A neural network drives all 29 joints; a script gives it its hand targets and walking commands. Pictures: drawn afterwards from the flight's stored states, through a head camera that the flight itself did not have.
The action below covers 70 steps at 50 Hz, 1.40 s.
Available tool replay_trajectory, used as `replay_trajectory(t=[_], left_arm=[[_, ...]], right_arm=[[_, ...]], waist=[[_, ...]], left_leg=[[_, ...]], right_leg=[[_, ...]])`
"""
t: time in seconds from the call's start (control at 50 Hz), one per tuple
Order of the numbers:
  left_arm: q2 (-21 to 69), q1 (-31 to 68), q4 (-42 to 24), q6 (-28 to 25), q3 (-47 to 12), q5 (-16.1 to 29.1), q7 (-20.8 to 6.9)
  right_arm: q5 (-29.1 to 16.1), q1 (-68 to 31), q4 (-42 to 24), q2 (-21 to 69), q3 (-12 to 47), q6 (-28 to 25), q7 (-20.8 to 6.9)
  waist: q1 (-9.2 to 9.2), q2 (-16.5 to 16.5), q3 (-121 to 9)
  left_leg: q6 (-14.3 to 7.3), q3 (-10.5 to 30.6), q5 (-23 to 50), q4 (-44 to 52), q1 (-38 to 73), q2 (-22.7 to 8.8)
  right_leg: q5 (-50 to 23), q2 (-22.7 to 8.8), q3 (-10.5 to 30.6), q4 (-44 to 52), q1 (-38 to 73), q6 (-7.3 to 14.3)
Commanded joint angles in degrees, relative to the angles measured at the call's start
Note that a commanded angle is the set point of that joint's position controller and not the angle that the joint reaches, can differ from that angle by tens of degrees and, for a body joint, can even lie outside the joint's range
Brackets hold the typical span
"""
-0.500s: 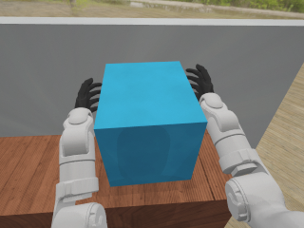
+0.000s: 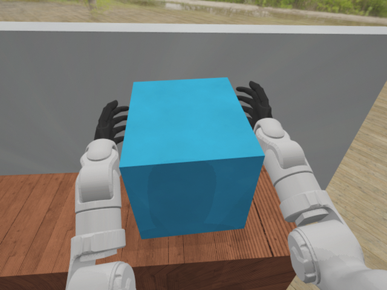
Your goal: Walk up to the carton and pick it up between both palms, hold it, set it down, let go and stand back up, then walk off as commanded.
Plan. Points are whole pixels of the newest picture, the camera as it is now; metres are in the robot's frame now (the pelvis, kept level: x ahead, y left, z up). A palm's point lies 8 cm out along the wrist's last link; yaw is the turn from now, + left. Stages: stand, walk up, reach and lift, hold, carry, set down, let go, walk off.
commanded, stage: hold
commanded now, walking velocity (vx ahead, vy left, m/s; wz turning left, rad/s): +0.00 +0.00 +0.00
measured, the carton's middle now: (187, 153) +0.36 +0.00 +0.15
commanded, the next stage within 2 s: none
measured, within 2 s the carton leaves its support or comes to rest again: neither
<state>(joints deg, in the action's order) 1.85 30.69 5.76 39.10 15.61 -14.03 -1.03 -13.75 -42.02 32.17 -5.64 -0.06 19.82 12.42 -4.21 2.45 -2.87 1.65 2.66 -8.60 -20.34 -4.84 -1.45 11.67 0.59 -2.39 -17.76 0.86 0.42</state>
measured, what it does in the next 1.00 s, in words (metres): stands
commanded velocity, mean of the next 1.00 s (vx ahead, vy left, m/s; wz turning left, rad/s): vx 0.00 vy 0.00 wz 0.00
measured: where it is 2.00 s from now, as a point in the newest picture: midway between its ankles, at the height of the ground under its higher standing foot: outside the picture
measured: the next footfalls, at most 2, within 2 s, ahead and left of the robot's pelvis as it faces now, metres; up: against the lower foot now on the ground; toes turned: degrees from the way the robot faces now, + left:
none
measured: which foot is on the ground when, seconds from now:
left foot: down 0.00-1.00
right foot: down 0.00-1.00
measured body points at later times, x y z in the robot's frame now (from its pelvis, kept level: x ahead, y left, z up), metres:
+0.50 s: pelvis +0.00 +0.00 +0.00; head -0.07 +0.02 +0.44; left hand +0.36 +0.16 +0.20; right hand +0.38 -0.15 +0.22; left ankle +0.04 +0.14 -0.75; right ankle -0.01 -0.11 -0.75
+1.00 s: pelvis +0.00 +0.00 +0.00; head -0.07 +0.02 +0.44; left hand +0.36 +0.16 +0.20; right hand +0.38 -0.15 +0.22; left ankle +0.04 +0.14 -0.75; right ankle -0.01 -0.11 -0.75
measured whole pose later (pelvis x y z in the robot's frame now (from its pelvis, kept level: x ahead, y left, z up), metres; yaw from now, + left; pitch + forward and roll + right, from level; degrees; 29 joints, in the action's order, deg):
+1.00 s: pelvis +0.00 +0.00 +0.00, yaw +0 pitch -7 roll -1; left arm 2.0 31.5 7.8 39.2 16.3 -14.2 -1.6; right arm -12.9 -42.4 33.9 -5.3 -0.8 20.0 12.1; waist -4.1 2.5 -3.1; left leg 1.5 2.6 -8.2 -20.0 -4.7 -1.2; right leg 11.7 0.4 -2.2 -18.2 0.5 0.4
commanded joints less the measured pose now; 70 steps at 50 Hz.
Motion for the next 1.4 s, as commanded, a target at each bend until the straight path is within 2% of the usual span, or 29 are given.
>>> replay_trajectory(t=[0.0,0.04,0.1,0.18,0.22,0.26,0.32,0.38,0.4,0.44,0.48,0.56,0.6,0.62,0.72,0.86,0.92,0.94,1.0,1.02,1.08,1.1,1.14,1.18,1.22,1.26,1.32,1.36,1.38], left_arm=[[31.4,43.8,-6.9,-3.7,-28.7,6.5,-6.6],[31.9,44.2,-5.8,-3.7,-29.3,6.8,-6.6],[33.0,44.1,-9.6,-4.2,-32.3,8.4,-6.1],[31.1,42.8,-8.1,-3.7,-29.6,6.9,-6.4],[31.0,41.9,-6.2,-3.0,-28.5,5.6,-6.8],[30.5,42.3,-4.7,-3.0,-27.3,5.4,-7.3],[31.7,45.5,-8.3,-4.0,-29.8,7.8,-6.9],[32.0,43.5,-7.1,-3.9,-30.2,7.8,-6.6],[32.2,43.6,-8.4,-4.0,-30.8,7.7,-6.5],[31.7,44.5,-8.0,-4.0,-30.6,7.9,-6.6],[31.3,42.2,-7.2,-3.6,-29.9,6.7,-6.7],[30.4,44.9,-4.2,-3.8,-28.0,6.6,-7.0],[31.7,45.1,-5.7,-4.1,-28.8,7.2,-6.9],[31.9,45.1,-5.4,-4.2,-29.4,7.3,-6.7],[33.0,46.2,-8.9,-4.8,-31.5,8.4,-5.9],[31.7,43.7,-3.7,-3.6,-27.9,5.8,-6.5],[32.5,44.0,-4.6,-4.1,-29.4,7.5,-6.3],[33.0,43.8,-6.0,-4.2,-30.5,7.6,-6.3],[32.4,45.4,-6.1,-4.4,-30.0,7.5,-6.2],[32.6,45.7,-6.8,-4.7,-30.3,7.5,-6.0],[32.4,46.1,-8.0,-4.8,-30.8,7.9,-5.8],[32.0,45.0,-6.7,-4.4,-29.7,7.0,-5.8],[32.1,43.8,-6.0,-4.1,-30.0,7.5,-6.0],[31.6,43.9,-5.3,-4.1,-28.9,6.6,-6.0],[31.3,43.8,-3.0,-3.8,-27.9,6.3,-6.4],[33.3,45.7,-6.7,-4.4,-30.9,7.9,-6.1],[33.7,45.4,-7.8,-4.7,-31.5,7.9,-5.7],[32.4,44.4,-5.2,-4.2,-30.1,6.9,-5.8],[31.7,43.9,-5.1,-4.2,-29.0,6.7,-6.1]], right_arm=[[-4.8,-38.3,-15.4,39.4,20.8,-1.2,-4.4],[-4.4,-39.5,-15.9,39.7,20.7,-1.5,-4.5],[-5.9,-39.5,-20.5,41.5,23.6,-2.1,-3.8],[-5.1,-36.6,-17.1,40.0,22.3,-1.0,-3.6],[-4.3,-35.6,-14.3,38.9,20.7,-0.5,-3.8],[-3.9,-37.3,-14.0,39.4,19.8,-0.3,-4.1],[-4.4,-38.4,-16.5,40.6,20.9,-1.0,-4.0],[-5.2,-40.0,-19.4,41.3,23.3,-1.7,-3.7],[-5.2,-38.4,-18.9,41.1,23.1,-1.4,-3.5],[-4.6,-38.6,-17.3,40.5,21.6,-1.2,-3.6],[-5.0,-37.1,-17.1,40.2,22.2,-0.9,-3.4],[-3.5,-38.7,-13.7,39.6,19.6,-0.6,-4.1],[-4.3,-39.9,-15.9,41.4,21.4,-1.4,-4.4],[-3.6,-39.2,-15.0,40.4,20.2,-1.4,-4.3],[-4.9,-38.2,-16.3,41.2,22.1,-1.6,-4.0],[-3.0,-37.3,-11.4,38.8,18.7,-1.0,-4.8],[-4.0,-40.3,-14.9,40.5,20.3,-1.7,-4.7],[-4.2,-39.4,-15.7,40.1,20.4,-1.8,-4.6],[-4.8,-40.7,-16.6,41.1,21.9,-2.0,-4.4],[-4.9,-40.3,-16.2,41.5,22.3,-2.0,-4.5],[-4.5,-38.3,-15.8,40.8,21.5,-1.9,-4.4],[-4.8,-38.3,-14.6,40.7,21.5,-1.6,-4.3],[-4.7,-37.5,-14.8,40.1,20.7,-1.4,-4.4],[-4.3,-37.8,-14.0,39.8,20.6,-1.4,-4.6],[-3.8,-38.3,-12.6,39.3,19.4,-1.5,-4.8],[-3.7,-38.6,-14.5,40.2,19.7,-1.8,-4.8],[-4.7,-37.9,-14.6,40.6,20.8,-1.9,-4.6],[-3.5,-37.4,-12.5,39.2,19.4,-1.4,-4.7],[-4.0,-37.9,-13.8,39.9,20.5,-1.6,-4.6]], waist=[[0.58,-3.0,-16.6],[0.11,-2.7,-16.9],[-0.13,-3.9,-21.5],[-0.09,-2.9,-18.2],[-0.4,-3.2,-15.2],[0.29,-2.5,-13.9],[-0.3,-3.2,-17.9],[0.48,-2.3,-20.0],[-0.39,-3.1,-20.7],[-0.78,-3.9,-19.3],[-0.15,-3.4,-18.3],[-0.13,-2.6,-15.0],[0.64,-2.3,-17.2],[-0.24,-3.0,-17.5],[-0.69,-4.3,-21.5],[-0.16,-3.5,-14.7],[0.01,-3.4,-16.8],[-0.72,-4.2,-18.1],[0.12,-2.9,-19.1],[0.5,-3.4,-19.4],[-0.26,-3.4,-20.6],[0.52,-3.7,-18.8],[-0.43,-4.0,-18.1],[0.47,-3.4,-17.5],[0.08,-2.9,-15.3],[-0.86,-4.1,-18.1],[-0.62,-5.4,-18.9],[-0.73,-4.5,-16.4],[0.08,-3.1,-17.4]], left_leg=[[-0.5,-3.3,11.8,1.6,10.9,3.9],[-0.7,-3.3,11.0,1.9,10.9,3.8],[-0.2,-3.0,17.0,-0.5,12.1,4.4],[-0.7,-3.0,14.9,0.4,12.2,4.2],[-0.7,-3.1,11.5,1.7,11.0,4.1],[-1.5,-3.3,9.1,2.5,9.9,4.2],[-0.7,-3.2,12.3,1.3,10.8,4.1],[-1.2,-3.0,13.8,0.5,11.6,4.5],[-0.6,-3.0,15.5,0.1,12.1,4.4],[-0.6,-2.9,13.7,0.4,11.3,4.5],[-1.0,-2.9,14.5,0.6,11.8,4.4],[-1.4,-3.4,7.5,2.5,9.5,4.1],[-1.4,-3.3,10.3,1.8,10.1,4.3],[-0.9,-3.2,9.6,2.0,9.9,4.0],[-0.3,-3.1,15.0,0.3,12.7,4.0],[-0.8,-3.3,7.9,2.7,9.8,3.7],[-0.8,-3.4,10.3,2.1,10.1,3.9],[-0.6,-3.1,12.5,1.5,11.0,3.9],[-0.8,-3.3,12.9,0.8,11.0,4.2],[-0.6,-3.1,13.3,0.8,10.7,4.3],[-0.1,-3.1,13.8,0.6,11.8,4.0],[-0.7,-3.1,13.2,0.9,11.6,4.2],[-0.5,-3.1,12.0,1.3,11.4,3.9],[-0.9,-3.2,9.9,1.9,10.5,4.0],[-0.8,-3.5,8.3,2.5,9.6,3.7],[-0.1,-3.4,11.6,1.8,10.6,3.6],[0.4,-3.2,14.3,1.0,11.6,3.8],[-0.1,-3.4,11.4,1.7,11.1,3.8],[-0.7,-3.2,11.9,1.4,10.6,4.1]], right_leg=[[-9.6,3.1,-2.1,3.5,-3.8,-3.8],[-9.0,3.0,-2.2,3.6,-4.2,-3.8],[-15.5,3.1,-1.9,2.4,-1.9,-4.0],[-14.1,2.9,-1.7,3.0,-3.2,-4.2],[-10.5,2.8,-1.8,3.6,-3.1,-4.0],[-8.8,2.4,-1.5,4.0,-4.0,-4.2],[-11.6,2.7,-1.9,3.0,-3.8,-4.0],[-13.1,2.9,-1.9,3.0,-2.8,-4.4],[-16.0,2.8,-1.9,2.5,-2.2,-4.4],[-14.2,2.6,-1.7,2.8,-3.2,-4.4],[-14.2,2.6,-1.7,3.0,-2.5,-4.4],[-6.8,2.4,-1.8,4.1,-5.2,-4.0],[-9.7,2.6,-1.7,3.4,-4.3,-4.0],[-9.1,2.6,-1.8,3.3,-4.3,-3.9],[-13.5,3.2,-1.8,2.6,-3.4,-3.9],[-6.0,2.7,-1.8,4.0,-5.1,-3.3],[-8.6,2.6,-1.8,3.7,-4.6,-3.8],[-11.2,2.7,-1.7,3.4,-3.9,-3.7],[-11.3,2.9,-2.0,3.2,-3.8,-4.1],[-11.5,3.1,-2.0,3.0,-3.3,-3.9],[-11.4,3.1,-2.1,2.9,-3.5,-3.7],[-10.7,3.1,-1.8,3.3,-3.8,-3.9],[-10.4,2.9,-1.6,3.5,-4.1,-3.7],[-8.1,2.8,-1.7,3.7,-4.0,-3.7],[-6.7,2.8,-1.7,4.1,-4.6,-3.4],[-9.5,3.0,-2.0,3.4,-4.4,-3.3],[-11.3,3.2,-1.9,3.1,-3.7,-3.4],[-8.8,3.0,-1.9,3.7,-4.5,-3.3],[-10.0,2.9,-1.8,3.6,-3.8,-3.7]])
